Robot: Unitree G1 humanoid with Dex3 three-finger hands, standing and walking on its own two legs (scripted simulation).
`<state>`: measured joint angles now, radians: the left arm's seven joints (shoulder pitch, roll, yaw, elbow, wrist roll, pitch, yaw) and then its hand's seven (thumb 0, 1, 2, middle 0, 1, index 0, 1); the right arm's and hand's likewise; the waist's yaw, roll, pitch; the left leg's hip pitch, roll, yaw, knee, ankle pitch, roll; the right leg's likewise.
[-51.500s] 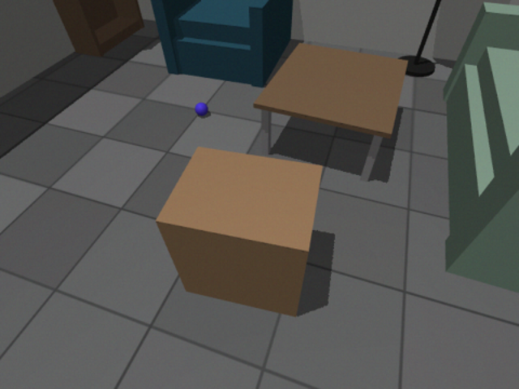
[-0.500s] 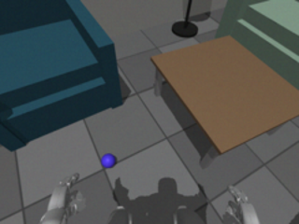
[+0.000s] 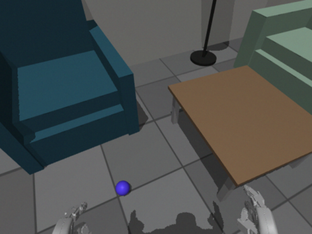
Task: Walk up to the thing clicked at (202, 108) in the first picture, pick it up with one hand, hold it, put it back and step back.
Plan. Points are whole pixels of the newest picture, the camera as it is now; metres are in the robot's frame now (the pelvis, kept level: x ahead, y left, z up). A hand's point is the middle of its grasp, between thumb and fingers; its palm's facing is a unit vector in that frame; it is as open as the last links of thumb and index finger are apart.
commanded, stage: home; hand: left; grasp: from above
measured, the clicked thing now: (122, 188) +0.53 +0.21 -0.67
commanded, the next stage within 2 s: stand in 1.74 s
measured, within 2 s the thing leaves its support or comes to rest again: neither
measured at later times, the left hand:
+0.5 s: hand out of the picture +0.16 +0.18 -0.05, palm faces +0.03 -0.98 -0.19, open 7.4 cm
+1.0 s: hand (90, 233) +0.17 +0.18 -0.05, palm faces +0.04 -0.98 -0.19, open 7.4 cm
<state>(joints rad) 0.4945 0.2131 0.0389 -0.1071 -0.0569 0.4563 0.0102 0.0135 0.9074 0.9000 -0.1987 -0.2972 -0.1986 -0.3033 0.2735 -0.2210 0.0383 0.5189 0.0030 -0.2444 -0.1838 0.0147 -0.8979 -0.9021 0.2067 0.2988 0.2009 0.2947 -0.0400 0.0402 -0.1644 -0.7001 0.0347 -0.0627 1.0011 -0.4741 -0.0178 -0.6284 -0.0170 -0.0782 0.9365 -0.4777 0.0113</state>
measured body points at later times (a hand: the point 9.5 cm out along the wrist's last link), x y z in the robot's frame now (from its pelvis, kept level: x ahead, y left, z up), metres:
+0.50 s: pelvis +0.00 +0.00 +0.00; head +0.02 +0.01 +0.45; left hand +0.16 +0.23 -0.03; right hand +0.15 -0.24 -0.06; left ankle +0.01 +0.13 -0.68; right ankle -0.01 -0.13 -0.68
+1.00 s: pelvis +0.00 +0.00 +0.00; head +0.03 +0.01 +0.45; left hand +0.16 +0.23 -0.03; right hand +0.16 -0.24 -0.06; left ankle +0.01 +0.13 -0.68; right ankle -0.01 -0.13 -0.68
